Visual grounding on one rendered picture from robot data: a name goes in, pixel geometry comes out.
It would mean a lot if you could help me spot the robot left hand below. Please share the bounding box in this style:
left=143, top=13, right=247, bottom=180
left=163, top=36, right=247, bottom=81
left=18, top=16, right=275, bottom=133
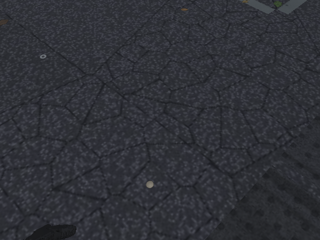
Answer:
left=23, top=224, right=77, bottom=240

